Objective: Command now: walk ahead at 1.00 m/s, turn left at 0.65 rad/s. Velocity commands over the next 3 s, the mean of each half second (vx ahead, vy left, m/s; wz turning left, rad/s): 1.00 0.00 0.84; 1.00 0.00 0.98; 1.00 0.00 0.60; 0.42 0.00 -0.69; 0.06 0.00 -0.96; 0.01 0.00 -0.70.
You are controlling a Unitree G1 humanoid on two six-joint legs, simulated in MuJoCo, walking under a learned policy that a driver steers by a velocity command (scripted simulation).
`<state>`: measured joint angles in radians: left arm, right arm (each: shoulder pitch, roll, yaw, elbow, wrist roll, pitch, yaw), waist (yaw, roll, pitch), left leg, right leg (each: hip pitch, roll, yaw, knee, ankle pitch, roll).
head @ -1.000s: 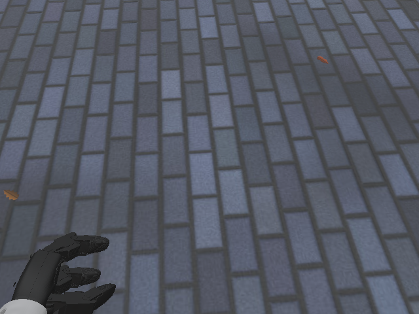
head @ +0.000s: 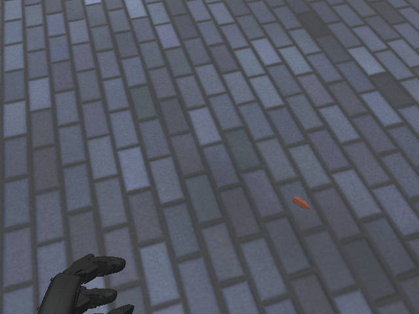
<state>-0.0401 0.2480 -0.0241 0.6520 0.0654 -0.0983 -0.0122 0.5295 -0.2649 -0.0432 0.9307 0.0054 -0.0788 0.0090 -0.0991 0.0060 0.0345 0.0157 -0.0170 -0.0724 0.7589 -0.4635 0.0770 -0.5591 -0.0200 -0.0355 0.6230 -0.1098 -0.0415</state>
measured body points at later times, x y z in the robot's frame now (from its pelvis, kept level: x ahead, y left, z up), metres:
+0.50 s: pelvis +0.46 +0.08 -0.01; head +0.48 +0.09 +0.44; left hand +0.44 +0.35 -0.13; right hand +0.68 -0.14 -0.13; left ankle +0.52 +0.12 -0.71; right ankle +0.32 -0.14 -0.56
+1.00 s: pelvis +0.87 +0.25 +0.02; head +0.88 +0.26 +0.47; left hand +0.70 +0.51 -0.08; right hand +1.19 +0.18 -0.07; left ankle +0.75 +0.25 -0.61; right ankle +0.98 +0.16 -0.71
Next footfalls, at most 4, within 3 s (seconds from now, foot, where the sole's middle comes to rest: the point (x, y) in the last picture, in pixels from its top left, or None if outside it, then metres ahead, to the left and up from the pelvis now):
0.42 left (161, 280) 0.56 0.13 -0.75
0.84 right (143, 167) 1.01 0.19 -0.75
1.30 left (21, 169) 1.04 0.65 -0.75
1.72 right None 1.31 1.00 -0.75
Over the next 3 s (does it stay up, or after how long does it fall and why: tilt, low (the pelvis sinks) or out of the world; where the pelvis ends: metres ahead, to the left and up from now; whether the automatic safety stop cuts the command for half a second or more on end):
stays up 1.27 1.03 0.02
